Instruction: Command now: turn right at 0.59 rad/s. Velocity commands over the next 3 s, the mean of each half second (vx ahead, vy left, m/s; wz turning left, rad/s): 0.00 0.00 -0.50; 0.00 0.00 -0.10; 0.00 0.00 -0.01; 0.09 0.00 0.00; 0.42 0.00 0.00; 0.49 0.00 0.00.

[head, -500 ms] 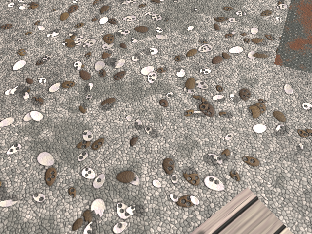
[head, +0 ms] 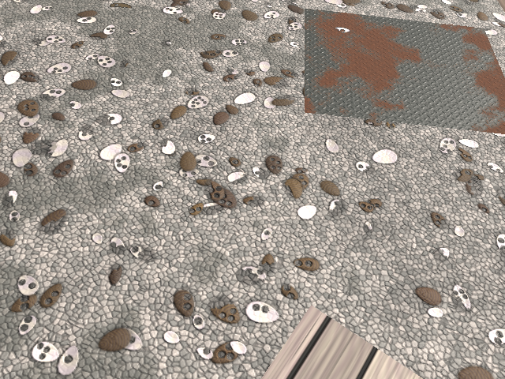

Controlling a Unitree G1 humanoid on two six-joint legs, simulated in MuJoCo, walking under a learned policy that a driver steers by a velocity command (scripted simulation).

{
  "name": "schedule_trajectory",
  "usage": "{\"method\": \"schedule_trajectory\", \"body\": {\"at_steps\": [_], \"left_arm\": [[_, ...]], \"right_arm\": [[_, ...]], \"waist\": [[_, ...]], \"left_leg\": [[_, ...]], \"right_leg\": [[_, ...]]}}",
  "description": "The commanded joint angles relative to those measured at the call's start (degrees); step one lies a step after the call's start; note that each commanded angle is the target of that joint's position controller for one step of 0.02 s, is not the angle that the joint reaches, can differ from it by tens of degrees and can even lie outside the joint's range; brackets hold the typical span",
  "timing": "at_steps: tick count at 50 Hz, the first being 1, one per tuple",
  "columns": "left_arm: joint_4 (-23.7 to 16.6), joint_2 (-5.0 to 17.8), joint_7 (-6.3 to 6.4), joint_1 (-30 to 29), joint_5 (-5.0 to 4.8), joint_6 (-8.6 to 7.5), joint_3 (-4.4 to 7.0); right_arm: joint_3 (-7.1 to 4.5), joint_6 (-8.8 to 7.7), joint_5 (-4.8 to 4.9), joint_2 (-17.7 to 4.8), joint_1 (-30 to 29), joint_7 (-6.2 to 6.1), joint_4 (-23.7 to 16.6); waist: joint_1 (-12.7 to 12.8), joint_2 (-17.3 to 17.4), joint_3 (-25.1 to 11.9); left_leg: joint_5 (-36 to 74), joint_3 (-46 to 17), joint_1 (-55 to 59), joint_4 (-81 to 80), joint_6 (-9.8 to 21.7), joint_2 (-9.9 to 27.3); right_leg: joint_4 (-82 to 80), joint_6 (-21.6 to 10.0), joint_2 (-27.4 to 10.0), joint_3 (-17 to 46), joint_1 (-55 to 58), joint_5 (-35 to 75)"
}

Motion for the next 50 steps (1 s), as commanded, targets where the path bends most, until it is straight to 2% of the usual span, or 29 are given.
{"method": "schedule_trajectory", "body": {"at_steps": [1,5,8,10,11,12,13,14,15,16,17,18,19,20,22,25,29,32,34,35,36,37,38,39,41,45,50], "left_arm": [[-4.52,2.98,-0.49,-1.90,-0.20,-0.05,0.31],[-5.88,1.70,-0.94,-3.84,-0.53,0.14,-0.56],[-6.75,1.84,-0.89,-3.96,-0.99,-0.12,-0.80],[-6.92,1.76,-0.80,-2.98,-0.98,-0.55,-0.85],[-6.42,1.47,-0.54,-1.18,-0.54,-1.02,-0.91],[-5.89,2.66,0.09,0.33,0.26,-1.75,-0.71],[-6.24,8.63,0.77,1.63,1.01,-2.71,0.44],[-6.59,15.37,0.71,4.49,0.08,-2.83,2.30],[-5.91,11.96,0.85,6.14,-0.58,-2.80,1.81],[-5.94,8.22,1.20,2.58,-0.66,-2.70,0.42],[-6.27,5.82,1.55,-1.69,-0.40,-2.51,-0.43],[-6.48,4.84,2.04,-3.60,-0.67,-2.64,-0.85],[-6.38,4.01,2.22,-3.73,-0.64,-2.79,-1.25],[-6.00,3.82,2.18,-2.98,-0.66,-2.99,-1.46],[-5.05,4.05,2.12,-1.41,-0.60,-3.50,-1.53],[-3.70,3.77,2.33,0.01,-0.17,-3.74,-1.93],[-2.08,3.83,2.38,0.27,0.47,-3.86,-2.36],[-0.87,3.64,2.49,-0.55,0.61,-3.90,-2.73],[-0.10,2.89,2.83,-2.32,-0.01,-3.88,-3.27],[0.33,1.66,2.97,-1.94,-0.26,-4.20,-3.82],[0.50,-0.50,2.85,-0.46,-0.27,-4.71,-4.58],[1.70,-0.52,2.72,2.57,-0.73,-4.39,-4.29],[3.46,0.81,2.90,2.11,0.04,-4.03,-4.25],[4.41,1.32,2.90,1.16,0.14,-3.96,-4.03],[5.81,2.25,2.78,0.29,-0.03,-4.12,-3.68],[9.39,0.54,3.14,1.07,-0.31,-4.47,-4.22],[13.32,0.24,3.50,1.22,-0.37,-4.34,-4.42]], "right_arm": [[-2.86,-0.57,-0.03,-9.30,3.97,-0.05,-2.02],[-3.52,-0.67,-0.28,-10.40,3.06,0.83,-1.93],[-4.05,-0.45,-0.36,-11.56,2.57,1.55,-1.61],[-4.37,-0.14,0.05,-12.28,2.19,1.79,-1.33],[-4.44,0.11,0.63,-12.34,1.39,1.79,-1.22],[-4.41,0.31,0.70,-11.75,2.94,1.87,-0.57],[-3.60,0.80,-0.05,-8.17,5.13,2.16,-1.72],[-2.62,1.77,-0.13,-6.19,0.22,1.29,-5.74],[-2.96,2.37,-0.15,-8.26,-0.93,0.94,-4.83],[-3.06,2.46,0.72,-8.09,-0.36,1.25,-3.70],[-3.24,2.13,1.13,-8.44,0.79,1.55,-2.41],[-3.62,2.04,0.47,-9.36,1.76,1.78,-1.71],[-3.64,2.08,-0.03,-9.48,3.56,2.09,-0.48],[-3.60,2.25,0.04,-9.19,4.28,2.37,0.09],[-3.27,2.66,0.51,-8.02,3.74,2.58,0.39],[-2.88,3.19,0.42,-7.05,2.12,2.41,0.73],[-2.41,3.03,0.62,-6.10,0.96,1.93,1.51],[-2.11,2.57,1.12,-5.67,1.79,1.25,2.65],[-1.60,1.87,1.05,-4.38,4.48,0.79,4.27],[-1.34,1.10,0.50,-4.63,5.24,0.49,4.85],[-1.38,0.21,-0.35,-6.93,5.78,0.15,5.00],[-1.80,-0.10,0.41,-10.10,0.88,0.61,4.76],[-1.22,-0.37,0.68,-7.42,-0.85,1.32,4.62],[-0.73,-0.61,0.66,-6.06,-1.29,1.61,4.97],[-0.68,-0.74,0.85,-6.43,0.79,1.25,6.62],[-0.49,-0.77,0.94,-5.85,1.84,1.01,9.18],[-0.18,-0.92,0.83,-5.62,1.61,0.94,12.12]], "waist": [[-2.31,12.29,-4.44],[-2.50,13.33,-4.62],[-2.44,14.70,-5.18],[-1.51,14.35,-5.49],[0.17,12.85,-5.75],[1.13,8.35,-6.16],[0.31,-7.16,-6.26],[2.62,-13.64,-4.75],[3.86,-5.69,-5.32],[1.60,-3.93,-2.82],[-0.61,-3.09,-1.35],[-1.30,-4.46,-1.69],[-1.54,-4.71,-3.60],[-1.55,-3.60,-4.83],[-0.96,-2.30,-4.96],[0.20,-3.19,-3.40],[0.87,-3.54,-2.12],[0.39,-3.15,-2.41],[-2.06,-1.36,-2.81],[-2.48,0.61,-3.66],[-1.36,5.10,-5.43],[2.80,10.67,-3.02],[1.74,9.57,-3.19],[1.06,9.03,-1.77],[-0.21,8.71,-1.33],[-0.58,5.16,-1.26],[-0.59,3.84,-0.63]], "left_leg": [[30.79,-8.74,12.73,-3.47,9.83,14.35],[28.23,-5.71,9.28,-2.88,9.56,15.48],[27.73,-3.92,6.63,-1.15,8.81,16.05],[25.79,-2.96,5.56,1.53,7.45,16.36],[22.30,-1.05,3.20,4.84,5.43,15.58],[14.87,1.40,-1.40,10.24,1.98,14.08],[-7.78,6.48,-14.15,25.13,-2.32,8.23],[-25.02,2.15,-23.29,33.62,-4.14,-0.47],[-23.50,-2.93,-23.05,39.38,-4.21,1.68],[-18.67,-4.07,-22.42,40.17,-3.93,2.28],[-13.94,-4.60,-20.98,37.71,-3.80,2.98],[-11.01,-3.89,-20.07,37.02,-3.90,2.68],[-9.34,-3.19,-18.12,37.75,-4.21,1.94],[-8.64,-3.01,-16.88,37.74,-4.36,1.44],[-8.01,-3.14,-16.63,35.05,-4.49,1.31],[-8.34,-3.56,-15.87,28.49,-4.26,1.29],[-10.00,-3.34,-9.97,19.29,-3.11,0.28],[-10.04,-3.07,-4.28,12.17,-2.11,-0.83],[-2.01,-2.70,2.99,-0.20,-1.20,-1.05],[5.54,-5.79,9.03,-6.01,-0.78,1.55],[10.10,-13.11,13.61,-7.98,0.38,8.60],[15.09,-16.15,5.90,-6.25,3.48,11.88],[11.94,-14.77,2.25,-6.10,3.73,11.02],[8.70,-12.50,1.65,-5.99,2.14,8.30],[7.29,-10.45,2.59,-6.03,0.77,5.78],[7.34,-10.21,4.87,-5.69,1.27,5.71],[6.15,-10.26,4.27,-6.34,1.56,5.47]], "right_leg": [[-3.48,0.93,-1.21,-1.83,-6.29,-1.04],[-13.44,-0.45,-3.05,-4.70,1.16,-2.31],[-20.42,-2.23,-2.79,-7.41,7.26,-2.74],[-27.57,-3.58,-2.43,-8.50,11.04,0.08],[-35.06,-4.50,-1.83,-8.96,15.47,5.64],[-42.75,-5.34,-2.54,-5.36,21.20,12.26],[-48.17,-8.18,-16.42,14.07,28.58,20.65],[-45.69,-18.33,-27.46,27.28,24.87,41.28],[-44.78,-20.95,-25.85,22.72,25.14,42.99],[-44.97,-19.73,-22.02,17.27,22.61,40.19],[-45.63,-16.84,-17.78,13.03,20.73,36.78],[-45.50,-15.35,-15.44,10.90,21.33,38.18],[-45.15,-15.05,-14.13,9.18,21.95,41.50],[-45.02,-14.87,-14.05,8.52,22.24,42.54],[-45.55,-14.95,-14.49,8.99,23.41,40.75],[-46.80,-15.25,-15.01,10.64,23.54,33.52],[-46.55,-15.55,-14.76,11.78,20.25,27.86],[-45.14,-15.33,-14.75,13.35,18.01,28.37],[-42.91,-13.23,-13.45,13.18,15.75,28.14],[-42.43,-10.76,-12.65,13.18,12.70,25.75],[-40.12,-8.31,-10.16,10.95,10.19,21.08],[-42.14,-7.20,-3.86,5.51,13.29,12.28],[-43.38,-6.93,-4.35,5.35,18.60,12.41],[-44.38,-7.03,-4.70,6.19,19.03,14.75],[-44.10,-7.06,-5.80,6.65,19.27,19.01],[-45.42,-6.29,-6.17,6.75,17.69,18.99],[-46.16,-5.99,-6.52,6.75,18.19,19.00]]}}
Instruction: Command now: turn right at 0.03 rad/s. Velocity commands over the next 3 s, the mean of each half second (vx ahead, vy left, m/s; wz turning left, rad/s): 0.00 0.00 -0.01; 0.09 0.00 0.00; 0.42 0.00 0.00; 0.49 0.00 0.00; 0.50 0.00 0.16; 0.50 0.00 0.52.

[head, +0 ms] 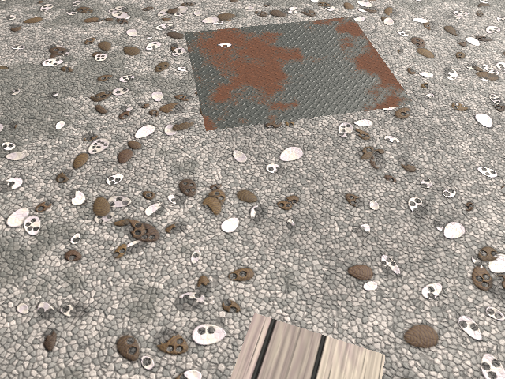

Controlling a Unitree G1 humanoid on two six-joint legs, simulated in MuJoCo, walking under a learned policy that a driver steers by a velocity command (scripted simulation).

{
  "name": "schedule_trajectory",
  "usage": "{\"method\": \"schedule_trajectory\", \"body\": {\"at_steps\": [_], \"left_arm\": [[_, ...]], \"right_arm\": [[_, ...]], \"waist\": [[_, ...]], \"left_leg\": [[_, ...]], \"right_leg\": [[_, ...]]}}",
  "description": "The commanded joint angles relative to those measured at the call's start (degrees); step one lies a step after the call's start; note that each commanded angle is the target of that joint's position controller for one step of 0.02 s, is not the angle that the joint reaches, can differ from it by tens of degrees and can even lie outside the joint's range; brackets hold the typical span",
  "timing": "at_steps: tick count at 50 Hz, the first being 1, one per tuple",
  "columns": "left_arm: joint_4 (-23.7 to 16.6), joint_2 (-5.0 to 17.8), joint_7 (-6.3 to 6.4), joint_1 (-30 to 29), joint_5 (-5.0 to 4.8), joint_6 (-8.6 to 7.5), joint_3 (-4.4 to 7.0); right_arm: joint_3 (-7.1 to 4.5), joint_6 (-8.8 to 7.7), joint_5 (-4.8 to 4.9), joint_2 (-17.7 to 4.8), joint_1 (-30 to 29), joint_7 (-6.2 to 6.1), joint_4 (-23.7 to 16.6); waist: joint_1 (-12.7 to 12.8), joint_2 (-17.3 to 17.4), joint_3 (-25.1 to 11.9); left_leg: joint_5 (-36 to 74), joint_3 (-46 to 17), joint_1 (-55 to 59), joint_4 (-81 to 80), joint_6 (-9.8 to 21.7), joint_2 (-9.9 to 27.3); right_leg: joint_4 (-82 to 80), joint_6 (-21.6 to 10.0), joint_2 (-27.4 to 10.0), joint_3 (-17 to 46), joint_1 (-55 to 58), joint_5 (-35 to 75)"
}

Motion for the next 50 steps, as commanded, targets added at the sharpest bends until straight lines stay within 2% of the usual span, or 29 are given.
{"method": "schedule_trajectory", "body": {"at_steps": [1,9,17,38,39,41,42,43,44,45,47,50], "left_arm": [[0.31,5.08,0.35,0.74,-0.06,-0.50,0.85],[4.94,4.52,0.72,1.51,-0.14,-0.46,0.27],[7.93,3.24,1.00,2.40,-0.19,-0.48,-0.33],[11.14,-0.06,1.53,4.96,-0.21,-0.59,-1.02],[11.29,-0.50,1.54,5.46,-0.12,-0.56,-1.13],[10.58,-0.09,1.46,5.24,0.28,-0.42,-0.78],[9.78,-0.02,1.20,4.57,0.74,-0.38,-0.58],[8.71,-0.53,0.78,3.30,1.41,-0.50,-0.59],[7.58,-1.20,0.34,2.14,1.87,-0.86,-0.69],[6.39,-1.33,-0.02,0.55,2.13,-1.42,-0.66],[4.56,-0.75,-0.69,-1.35,1.89,-2.63,-0.20],[2.91,-0.70,-1.66,-1.91,1.11,-4.10,0.41]], "right_arm": [[-1.27,-0.58,-0.03,-6.73,1.25,-0.24,-0.14],[-0.48,-0.69,-0.05,-5.60,2.27,-0.35,4.26],[0.18,-0.74,-0.02,-4.33,4.09,-0.56,7.56],[0.55,-0.87,-0.07,-1.27,7.76,-1.06,11.47],[0.57,-0.85,-0.16,-1.10,8.23,-1.02,11.64],[-0.52,-0.35,-0.20,-3.51,8.99,-0.95,11.66],[-1.20,0.02,-0.18,-4.77,10.46,-0.86,11.81],[-1.77,0.29,-0.22,-5.50,12.79,-0.76,12.16],[-2.24,0.38,-0.29,-5.87,14.44,-0.76,12.55],[-2.47,0.14,-0.52,-5.40,15.31,-0.66,12.67],[-2.94,-0.91,-1.15,-5.48,15.47,-0.36,12.22],[-3.30,-2.33,-0.78,-5.37,13.69,-0.12,11.18]], "waist": [[-0.47,0.68,0.23],[-0.32,0.64,0.51],[-0.31,0.91,1.01],[-0.53,0.51,1.92],[-0.67,0.73,0.77],[-1.19,3.24,2.01],[-1.96,5.55,3.16],[-3.02,7.36,5.03],[-3.51,8.45,7.19],[-3.95,7.86,9.26],[-3.46,5.01,9.57],[-1.94,4.50,7.11]], "left_leg": [[5.91,-7.27,0.15,-4.52,1.85,7.43],[5.73,-7.18,-0.28,-5.00,1.91,6.94],[5.93,-7.10,-0.70,-4.99,1.92,6.56],[6.63,-7.13,-0.98,-4.55,2.24,6.07],[1.12,-7.33,-0.58,-5.46,2.30,5.74],[-14.95,-9.65,-1.43,-7.04,3.88,5.57],[-24.94,-13.18,-1.52,-8.64,5.92,7.23],[-32.95,-18.28,-1.61,-11.50,8.44,10.64],[-37.27,-22.99,-1.95,-14.21,11.01,14.61],[-36.68,-26.28,-3.46,-16.08,12.92,17.63],[-29.61,-26.97,-1.43,-17.12,14.14,19.22],[-19.32,-19.14,-1.28,-14.96,11.75,15.58]], "right_leg": [[-3.17,-0.59,-6.46,5.69,-1.77,6.09],[-3.20,-0.58,-7.06,5.35,-1.24,6.28],[-2.86,-0.51,-7.33,4.87,-1.46,6.31],[-1.75,-0.11,-7.50,3.97,-2.61,5.90],[-1.89,-0.22,-7.01,3.64,-2.34,2.45],[2.48,-0.99,-3.93,1.08,-5.68,-8.37],[6.95,-1.49,-2.03,-0.75,-9.83,-14.76],[11.93,-1.67,-1.00,-2.89,-14.24,-17.42],[16.83,-1.79,-1.56,-5.22,-18.01,-16.90],[21.39,-1.73,-3.62,-5.87,-20.21,-15.41],[27.60,-1.51,-6.01,-5.08,-25.24,-15.99],[22.71,-1.12,-6.25,-6.62,-21.79,-13.24]]}}
Over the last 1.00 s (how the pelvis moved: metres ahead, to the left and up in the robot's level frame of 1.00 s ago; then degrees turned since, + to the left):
-0.01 -0.02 0.00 -16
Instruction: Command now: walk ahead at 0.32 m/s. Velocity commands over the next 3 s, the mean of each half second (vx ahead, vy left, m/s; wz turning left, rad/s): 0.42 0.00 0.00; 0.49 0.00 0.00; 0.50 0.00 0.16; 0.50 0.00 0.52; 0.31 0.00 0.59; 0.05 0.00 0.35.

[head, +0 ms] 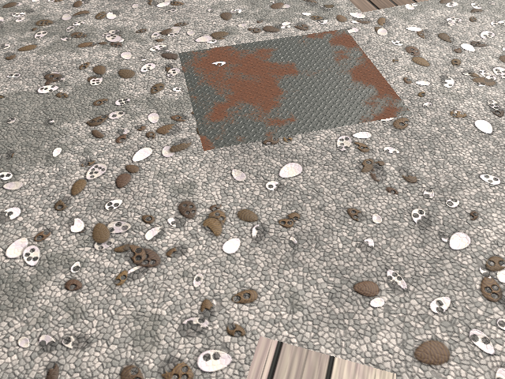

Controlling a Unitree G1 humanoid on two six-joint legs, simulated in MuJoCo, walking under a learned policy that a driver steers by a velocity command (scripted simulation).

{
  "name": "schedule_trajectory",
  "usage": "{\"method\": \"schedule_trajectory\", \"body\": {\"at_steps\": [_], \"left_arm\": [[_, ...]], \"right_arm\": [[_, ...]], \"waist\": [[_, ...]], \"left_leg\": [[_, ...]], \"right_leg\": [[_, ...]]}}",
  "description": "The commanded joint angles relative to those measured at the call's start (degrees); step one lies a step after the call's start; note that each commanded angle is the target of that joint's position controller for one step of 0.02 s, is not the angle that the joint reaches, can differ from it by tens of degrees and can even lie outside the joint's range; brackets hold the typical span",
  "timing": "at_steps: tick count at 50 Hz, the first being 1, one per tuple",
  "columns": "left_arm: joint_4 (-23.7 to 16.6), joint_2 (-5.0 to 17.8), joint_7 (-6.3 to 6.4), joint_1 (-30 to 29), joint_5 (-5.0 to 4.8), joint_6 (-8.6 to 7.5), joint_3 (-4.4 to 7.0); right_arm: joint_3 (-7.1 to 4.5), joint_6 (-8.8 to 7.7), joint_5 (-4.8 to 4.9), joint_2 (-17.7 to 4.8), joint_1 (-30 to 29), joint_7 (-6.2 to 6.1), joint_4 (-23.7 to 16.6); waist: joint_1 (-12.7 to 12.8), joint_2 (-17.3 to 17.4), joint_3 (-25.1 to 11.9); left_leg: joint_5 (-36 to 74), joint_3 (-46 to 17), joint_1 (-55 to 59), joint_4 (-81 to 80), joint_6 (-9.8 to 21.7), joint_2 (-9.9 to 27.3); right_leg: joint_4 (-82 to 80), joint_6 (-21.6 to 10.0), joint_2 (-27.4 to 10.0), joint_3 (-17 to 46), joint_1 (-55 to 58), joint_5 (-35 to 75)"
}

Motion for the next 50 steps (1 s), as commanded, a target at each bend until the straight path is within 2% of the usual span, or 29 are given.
{"method": "schedule_trajectory", "body": {"at_steps": [1,3,4,5,6,7,8,9,10,11,12,16,20,23,26,27,28,29,30,31,32,33,34,36,38,41,43,46,50], "left_arm": [[-5.31,3.29,-0.86,-5.23,-0.56,-2.06,1.07],[-5.14,2.57,-0.92,-2.23,-1.02,-2.13,1.35],[-3.82,2.14,-0.79,1.75,-1.17,-2.16,1.56],[-2.27,3.00,-0.46,6.49,-1.12,-2.28,2.14],[-0.93,5.84,0.08,12.80,-0.56,-2.77,3.09],[-0.17,12.39,0.48,20.45,-0.40,-2.91,4.62],[0.75,11.30,0.48,19.57,-0.62,-2.15,4.55],[-1.61,9.27,0.17,13.15,-0.69,-2.25,4.00],[-3.12,7.97,-0.20,9.10,-0.84,-2.82,3.67],[-3.94,7.04,-0.19,7.23,-0.98,-3.42,3.35],[-3.91,5.43,-0.04,7.09,-1.13,-3.93,2.83],[-1.50,4.51,0.36,13.30,-1.21,-4.85,2.14],[-1.30,3.97,0.52,14.86,-1.08,-4.87,1.52],[-0.84,4.78,0.88,16.03,-1.04,-5.02,1.52],[-0.69,6.23,1.16,14.62,-0.90,-5.25,1.86],[-0.77,6.96,1.31,13.82,-0.81,-5.24,2.12],[-0.88,7.61,1.36,13.07,-0.64,-4.99,2.38],[-1.18,8.08,1.23,11.88,-0.95,-4.71,2.56],[-2.47,5.93,0.84,12.77,-1.29,-4.62,2.02],[-2.82,-0.90,-0.07,20.63,-2.97,-4.21,1.17],[-3.27,5.31,0.03,14.78,-1.60,-3.92,2.66],[-5.74,6.03,-0.18,8.28,-1.21,-4.15,3.05],[-6.35,5.45,-0.29,5.51,-0.99,-4.39,3.12],[-5.87,3.07,-0.74,7.14,0.17,-3.12,3.06],[-6.18,1.53,-1.14,6.96,0.41,-2.00,2.98],[-9.06,2.67,-1.68,-0.41,0.40,-1.01,3.22],[-11.09,3.07,-1.89,-6.19,0.07,-0.89,3.18],[-13.42,2.39,-2.10,-13.20,-0.59,-1.13,2.68],[-15.60,2.42,-1.99,-19.50,-0.94,-1.43,2.29]], "right_arm": [[-1.61,-1.49,0.10,-7.51,1.40,0.05,-1.78],[-1.80,-1.73,0.55,-7.76,-0.12,0.16,-2.41],[-1.86,-1.75,0.86,-7.75,-1.03,0.28,-2.77],[-1.62,-2.01,0.61,-6.89,-1.06,0.41,-3.15],[-0.84,-2.62,0.20,-4.45,-2.38,0.74,-4.26],[0.46,-3.21,0.68,0.31,-3.27,1.43,-7.13],[-0.88,-2.98,-1.15,-5.09,-4.85,1.78,-7.78],[-0.96,-3.07,-1.42,-4.92,-6.44,2.42,-8.18],[-0.62,-3.44,-0.98,-3.52,-6.57,2.91,-7.85],[-0.68,-3.65,-0.74,-3.05,-6.37,3.21,-7.58],[-0.88,-3.36,-0.92,-3.51,-6.00,3.42,-7.28],[-1.12,-1.94,-0.67,-3.12,-10.50,3.52,-8.92],[-0.34,-1.66,-0.21,-1.80,-21.98,3.53,-13.50],[0.26,-1.69,0.36,-1.36,-26.99,3.42,-15.57],[-0.40,-2.01,0.40,-3.41,-24.20,2.63,-15.70],[-0.97,-2.31,0.37,-4.53,-19.89,2.22,-14.53],[-1.76,-2.72,0.49,-5.83,-12.48,1.79,-12.15],[-2.58,-3.18,0.14,-6.96,-3.59,1.31,-9.25],[-3.88,-3.43,-1.32,-11.27,4.93,0.79,-7.62],[-4.76,-3.17,-2.05,-15.12,4.97,1.23,-8.07],[-4.52,-2.65,0.35,-12.56,-0.03,1.83,-8.47],[-3.48,-2.87,0.90,-9.10,-6.58,1.95,-9.66],[-2.66,-3.50,0.63,-5.89,-9.06,2.18,-9.81],[-1.45,-4.47,0.50,-2.55,-7.92,1.73,-8.11],[-1.28,-5.43,0.46,-3.12,-4.56,1.45,-6.64],[-1.39,-5.72,0.56,-5.19,-1.37,1.30,-5.89],[-1.08,-5.55,0.73,-4.88,1.01,1.37,-5.60],[-0.63,-5.49,0.82,-4.28,4.27,1.32,-5.08],[-0.53,-5.35,0.41,-4.82,8.39,0.80,-3.78]], "waist": [[0.39,3.88,9.74],[2.39,4.50,8.90],[4.18,3.52,8.56],[5.81,1.44,7.43],[8.58,-5.11,5.64],[10.17,-19.19,1.80],[8.02,-12.42,5.84],[4.89,-6.15,10.10],[3.19,-3.61,10.89],[1.78,-2.91,10.08],[1.09,-2.78,8.96],[1.25,-4.49,7.32],[2.88,-5.25,9.38],[3.77,-6.40,9.89],[1.24,-6.73,7.49],[-0.78,-7.00,4.97],[-3.73,-6.85,1.06],[-7.63,-5.85,-3.12],[-9.62,-0.95,-9.09],[-4.36,11.44,-14.63],[-4.19,2.48,-10.54],[-2.05,1.38,-1.17],[-0.67,-1.75,2.72],[2.79,-1.11,4.26],[3.74,-0.29,4.63],[3.19,1.06,6.58],[1.85,1.31,7.53],[-0.12,1.74,7.83],[-2.21,2.86,7.79]], "left_leg": [[-14.24,-16.60,-4.64,-12.92,9.03,16.07],[-12.77,-12.85,-10.28,-10.28,8.01,14.27],[-13.25,-10.99,-15.06,-7.21,7.31,12.89],[-13.17,-9.30,-19.96,-2.30,6.34,11.03],[-10.52,-4.32,-25.61,9.71,4.45,7.10],[-14.20,4.58,-35.14,29.79,1.49,-0.12],[-15.55,1.37,-38.52,40.87,2.27,1.82],[-9.56,-0.75,-39.74,44.50,2.77,5.01],[-4.20,-1.53,-38.01,44.09,2.36,6.65],[-0.80,-1.34,-35.85,42.70,1.65,7.67],[1.45,-0.59,-34.38,41.51,0.79,8.10],[5.05,2.93,-36.55,39.52,-1.13,7.27],[9.36,6.16,-35.54,27.46,-1.96,5.69],[12.15,8.30,-29.81,17.16,-0.73,3.76],[10.49,8.80,-22.30,12.98,2.62,1.42],[8.72,8.71,-17.73,12.59,3.73,0.08],[7.77,8.35,-11.03,11.08,4.87,-1.15],[10.09,7.23,0.06,6.97,6.04,-0.12],[0.95,-5.64,13.18,6.13,8.54,11.56],[-2.58,-36.67,26.07,-0.53,18.31,28.01],[-12.42,-39.54,20.16,-6.53,17.11,25.03],[-12.42,-29.75,10.82,-8.47,14.67,23.46],[-4.81,-23.90,3.55,-10.43,12.88,21.12],[5.74,-14.66,-4.55,-11.85,9.90,16.98],[13.71,-10.78,-5.64,-12.07,9.80,15.81],[15.81,-6.51,-4.90,-14.14,8.89,14.05],[19.84,-4.54,-2.98,-14.49,7.80,12.84],[27.10,-1.74,-0.29,-13.68,5.79,11.23],[32.43,-1.44,7.25,-11.75,5.97,13.00]], "right_leg": [[-3.39,0.10,-1.49,-0.73,-7.36,1.24],[-11.32,-0.25,0.00,-3.08,2.65,6.42],[-15.58,-0.31,1.53,-4.59,10.53,9.76],[-17.91,-0.38,2.41,-3.95,18.69,8.59],[-23.63,-1.32,-4.27,5.63,26.33,2.08],[-35.71,-6.57,-19.62,32.03,31.71,-18.01],[-37.56,-9.61,-22.83,39.58,25.51,-23.38],[-37.01,-9.45,-21.13,35.06,20.37,-20.09],[-37.44,-8.52,-18.43,28.94,17.16,-11.41],[-37.83,-7.66,-16.17,23.95,16.22,-3.17],[-38.05,-6.50,-14.08,19.46,16.42,3.90],[-35.68,-6.35,-11.32,10.16,20.11,29.22],[-35.81,-6.29,-9.43,5.82,18.17,39.51],[-35.86,-6.02,-9.71,4.29,18.50,45.04],[-30.33,-5.41,-11.35,2.97,22.50,61.01],[-24.99,-4.96,-11.56,2.44,24.00,67.79],[-16.44,-4.56,-11.28,1.96,24.85,70.69],[-5.18,-3.92,-9.90,0.85,20.72,64.73],[11.38,-3.56,-7.02,-0.67,9.75,44.33],[34.12,-1.48,4.52,-0.87,-11.15,-5.12],[37.29,-2.80,1.94,5.56,-16.61,-1.68],[34.52,-3.16,-1.21,5.17,-18.64,4.56],[31.17,-3.19,-2.99,4.99,-16.27,7.95],[26.18,-2.16,-4.93,4.78,-9.86,9.21],[22.96,-0.99,-5.18,3.62,-9.29,9.01],[16.62,0.52,-6.48,1.49,-15.03,14.41],[10.92,1.29,-6.65,0.09,-17.97,18.88],[0.86,1.74,-5.08,-2.25,-17.28,23.88],[-7.23,0.65,-3.17,-3.78,-17.14,24.93]]}}
Over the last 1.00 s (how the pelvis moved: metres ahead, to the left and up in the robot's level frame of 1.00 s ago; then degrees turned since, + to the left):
0.04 0.01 0.00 0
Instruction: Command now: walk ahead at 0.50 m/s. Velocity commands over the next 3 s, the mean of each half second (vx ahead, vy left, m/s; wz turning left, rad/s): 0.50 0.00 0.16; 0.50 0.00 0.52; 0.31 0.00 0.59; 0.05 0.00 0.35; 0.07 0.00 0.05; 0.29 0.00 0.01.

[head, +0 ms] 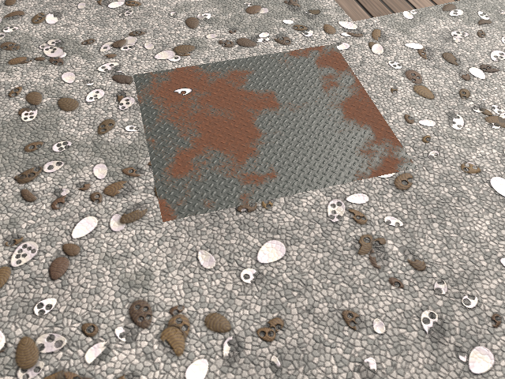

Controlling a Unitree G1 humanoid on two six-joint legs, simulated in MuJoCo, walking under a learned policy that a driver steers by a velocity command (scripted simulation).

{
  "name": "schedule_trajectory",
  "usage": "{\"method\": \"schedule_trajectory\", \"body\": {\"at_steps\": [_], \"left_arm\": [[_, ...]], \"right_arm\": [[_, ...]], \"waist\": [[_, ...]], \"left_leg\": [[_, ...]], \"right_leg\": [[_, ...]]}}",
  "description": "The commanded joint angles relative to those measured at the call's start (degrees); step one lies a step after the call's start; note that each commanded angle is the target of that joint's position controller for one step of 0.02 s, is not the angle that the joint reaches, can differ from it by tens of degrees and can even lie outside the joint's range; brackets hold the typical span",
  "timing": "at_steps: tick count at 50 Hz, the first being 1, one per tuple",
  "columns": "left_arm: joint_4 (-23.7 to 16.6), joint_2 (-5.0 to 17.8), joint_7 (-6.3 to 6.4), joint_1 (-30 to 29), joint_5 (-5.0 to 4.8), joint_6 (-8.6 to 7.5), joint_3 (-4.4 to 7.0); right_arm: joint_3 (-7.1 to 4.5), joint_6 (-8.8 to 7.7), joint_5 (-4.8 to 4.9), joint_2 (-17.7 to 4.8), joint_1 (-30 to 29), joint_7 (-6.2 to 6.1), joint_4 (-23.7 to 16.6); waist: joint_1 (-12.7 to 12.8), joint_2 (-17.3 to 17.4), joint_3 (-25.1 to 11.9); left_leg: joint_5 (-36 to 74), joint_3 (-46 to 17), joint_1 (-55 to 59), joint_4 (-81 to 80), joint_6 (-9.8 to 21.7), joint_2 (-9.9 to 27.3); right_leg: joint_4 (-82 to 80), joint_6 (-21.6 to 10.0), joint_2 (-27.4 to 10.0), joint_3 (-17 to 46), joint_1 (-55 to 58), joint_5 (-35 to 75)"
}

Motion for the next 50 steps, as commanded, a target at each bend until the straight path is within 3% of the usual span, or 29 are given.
{"method": "schedule_trajectory", "body": {"at_steps": [1,4,6,7,8,9,10,11,12,13,14,15,16,18,24,28,31,33,34,35,36,37,38,39,40,41,43,46,50], "left_arm": [[-4.92,2.36,0.08,-7.05,-0.21,-0.94,0.09],[-5.04,3.58,0.50,-4.70,-0.15,-1.67,0.66],[-1.10,5.53,1.34,7.68,0.00,-2.40,1.91],[1.80,7.69,1.90,17.43,0.94,-2.97,2.92],[2.81,13.56,2.46,25.88,2.47,-3.14,4.44],[3.01,14.59,1.72,24.67,1.09,-2.15,4.95],[2.09,11.46,1.33,17.93,-0.39,-1.75,4.25],[1.10,7.61,1.11,12.82,-0.66,-2.12,3.18],[1.18,4.97,1.10,10.67,-0.21,-2.64,2.42],[2.05,2.71,1.45,10.88,-0.30,-3.16,1.65],[2.86,2.82,1.80,12.06,-0.26,-3.61,1.52],[3.65,2.66,1.85,14.18,-0.25,-4.22,1.41],[4.17,3.89,1.95,15.34,-0.47,-4.67,1.62],[4.21,5.29,2.12,16.58,-0.30,-5.09,1.83],[4.64,5.16,2.62,20.91,-0.41,-5.12,1.27],[6.05,6.25,3.54,25.21,-0.26,-4.67,1.39],[6.05,7.96,4.30,24.48,-0.02,-3.99,1.78],[5.38,9.59,4.48,22.98,0.32,-3.11,2.33],[4.69,10.35,4.21,22.22,0.19,-2.67,2.59],[2.98,10.37,3.72,20.48,-0.22,-2.66,2.61],[-1.45,4.47,2.34,22.18,-1.42,-3.21,1.73],[-3.46,8.66,1.85,15.69,-0.95,-4.01,2.24],[-5.13,7.88,1.57,11.51,-1.17,-4.82,1.89],[-4.86,7.97,1.62,12.04,-1.29,-5.26,1.89],[-5.07,7.75,1.80,11.74,-0.44,-4.57,2.04],[-4.66,7.21,1.90,12.92,0.86,-3.30,1.91],[-5.01,6.05,1.42,14.38,1.73,-1.05,1.70],[-7.99,6.35,1.03,8.04,1.50,-0.05,1.63],[-11.62,6.96,0.70,-1.15,1.13,0.23,1.44]], "right_arm": [[-1.07,-0.28,-0.40,-7.37,5.23,-0.64,-0.46],[-1.38,-0.13,-0.84,-8.46,3.48,-1.14,-0.37],[-1.68,0.13,-0.78,-9.51,1.76,-1.17,-0.48],[-1.53,0.15,-0.22,-9.17,0.68,-1.05,-1.16],[-0.53,0.08,1.34,-5.15,2.58,-0.52,-3.46],[-1.20,0.22,2.24,-5.22,6.89,-0.08,-3.05],[-2.13,0.67,0.71,-8.48,1.20,-0.35,-3.81],[-2.00,0.42,0.33,-7.47,-3.35,-0.09,-5.16],[-2.00,0.61,0.32,-6.13,-4.58,0.01,-5.14],[-2.17,1.44,-0.55,-5.49,-4.85,0.27,-5.11],[-1.97,2.33,-1.00,-3.87,-2.05,0.72,-4.50],[-2.05,2.94,-1.21,-3.72,-2.05,0.88,-4.40],[-2.13,3.53,-1.32,-3.36,-2.81,1.14,-4.92],[-2.35,4.21,-1.11,-4.14,-7.58,1.59,-6.74],[-1.52,3.97,-0.48,-3.41,-21.09,2.46,-12.04],[-1.06,3.85,-0.73,-3.42,-27.38,2.74,-15.05],[-1.76,3.85,-1.00,-4.78,-24.98,2.51,-15.18],[-2.84,3.78,-1.16,-6.67,-17.38,2.20,-13.18],[-3.73,3.44,-1.51,-8.25,-10.87,2.04,-11.25],[-5.30,3.19,-2.33,-12.18,-3.17,1.48,-9.48],[-7.00,3.74,-1.70,-18.38,-3.85,1.00,-10.94],[-6.79,4.73,-0.79,-18.31,-3.11,0.76,-11.32],[-6.15,4.80,-0.43,-16.17,-6.96,0.16,-11.34],[-5.32,4.48,-0.15,-12.83,-9.39,0.15,-11.21],[-4.76,3.89,0.06,-11.25,-11.22,0.01,-11.26],[-4.25,3.18,0.48,-9.99,-12.18,-0.10,-11.44],[-4.30,1.99,0.99,-11.18,-11.30,0.02,-11.56],[-4.66,1.57,0.89,-13.29,-7.89,0.14,-11.26],[-4.68,2.08,0.84,-13.45,-2.50,0.27,-11.27]], "waist": [[-0.47,5.75,3.50],[2.08,6.33,2.20],[7.41,6.17,-3.97],[11.47,5.10,-8.99],[12.34,-3.33,-17.22],[9.75,-10.30,-21.73],[7.48,-1.69,-12.74],[6.38,0.57,-5.69],[4.45,2.28,-1.84],[2.80,2.16,0.00],[1.67,-0.79,-0.54],[1.47,-0.21,-0.09],[1.01,-1.04,0.05],[1.29,-0.66,1.44],[3.92,-1.50,3.22],[5.77,-1.62,3.81],[3.57,-3.24,1.29],[0.09,-4.60,-3.21],[-2.74,-4.03,-6.72],[-6.93,-0.05,-10.97],[-2.96,17.29,-17.04],[-4.40,6.55,-17.83],[-2.70,3.37,-9.83],[0.15,-1.09,-4.73],[2.46,-2.30,-2.29],[4.03,-2.14,-1.49],[5.26,0.13,-2.94],[4.04,2.18,-1.11],[0.32,4.37,-0.85]], "left_leg": [[33.14,-7.03,0.80,-0.76,4.96,16.17],[47.19,-6.05,4.37,5.32,4.76,17.74],[56.40,-4.61,3.72,19.11,3.43,16.63],[47.01,-3.37,-4.49,30.93,2.48,14.90],[21.01,-0.25,-20.59,51.02,0.59,9.52],[-15.72,-3.63,-34.52,66.64,-0.23,0.36],[-10.75,-8.19,-39.55,68.24,0.56,5.20],[-5.98,-8.34,-39.75,65.28,0.55,7.22],[-3.27,-8.34,-37.20,61.46,0.49,9.05],[-1.69,-8.66,-34.27,58.56,0.26,10.11],[-1.24,-8.37,-31.69,57.02,-0.30,10.26],[-0.79,-8.22,-31.50,56.83,-0.57,10.21],[0.06,-7.69,-32.70,56.21,-0.94,10.14],[4.24,-7.28,-37.26,53.86,-1.40,10.95],[15.43,-2.52,-40.37,36.41,-2.06,10.03],[14.13,1.87,-39.81,27.49,-0.21,8.41],[7.02,4.53,-34.36,25.18,2.92,4.71],[1.43,5.61,-26.16,24.04,5.79,1.10],[1.63,4.58,-17.62,20.20,7.43,-0.18],[-0.49,-4.62,-4.74,15.70,10.57,5.40],[2.11,-37.26,15.36,11.64,20.59,23.87],[1.58,-45.54,15.24,5.51,22.26,25.32],[2.57,-37.14,9.00,4.44,19.62,24.56],[8.45,-31.86,0.34,2.92,16.43,22.37],[14.34,-27.35,-5.31,2.48,14.10,19.25],[21.34,-23.16,-9.77,2.52,12.56,16.32],[23.79,-21.03,-11.81,1.66,12.42,14.31],[25.53,-19.37,-12.77,0.80,11.21,12.21],[25.71,-20.98,-7.60,1.57,7.97,11.20]], "right_leg": [[-4.60,-1.01,2.72,-2.79,-0.45,0.12],[-8.19,-3.70,5.14,-3.37,5.27,-6.23],[-12.38,-6.12,8.53,-4.36,19.42,-7.64],[-14.05,-8.10,4.97,-0.66,33.50,-5.65],[-14.98,-12.83,-11.18,19.51,50.04,-10.62],[-23.01,-19.95,-20.24,42.86,55.76,-11.03],[-24.38,-17.40,-16.84,35.33,48.32,-16.41],[-26.81,-15.13,-14.84,27.22,39.37,-15.10],[-29.06,-12.30,-12.19,21.21,32.73,-11.11],[-30.31,-9.09,-8.97,15.53,28.26,-7.23],[-30.87,-8.66,-9.04,12.71,26.28,-5.09],[-30.93,-8.14,-8.36,10.71,25.94,-0.17],[-31.60,-8.32,-8.39,8.93,25.69,0.41],[-33.07,-7.44,-7.69,5.33,26.52,1.49],[-32.65,-4.56,-5.46,-3.92,30.77,12.28],[-30.20,-4.49,-7.79,-6.87,38.60,20.11],[-22.03,-3.98,-9.19,-9.61,43.50,40.35],[-9.15,-4.22,-9.74,-10.81,44.25,49.50],[1.60,-3.85,-9.49,-11.22,40.98,44.82],[17.95,-2.27,-7.91,-11.73,30.02,29.49],[42.91,1.76,5.50,-10.09,2.81,-25.27],[48.13,1.33,6.93,2.92,-6.47,-26.76],[44.79,0.73,2.68,5.10,-10.10,-21.56],[37.80,0.64,0.47,4.82,-6.76,-18.10],[32.92,1.22,-0.95,5.17,-3.20,-17.47],[30.63,1.90,-1.39,4.98,1.15,-17.14],[26.73,3.36,-1.43,4.31,3.27,-17.12],[19.20,5.16,-1.48,2.80,-0.08,-11.81],[9.76,5.64,-0.22,2.61,-4.84,-3.63]]}}
Over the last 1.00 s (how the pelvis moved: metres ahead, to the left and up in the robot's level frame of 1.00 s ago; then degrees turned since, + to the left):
0.50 -0.03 0.00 0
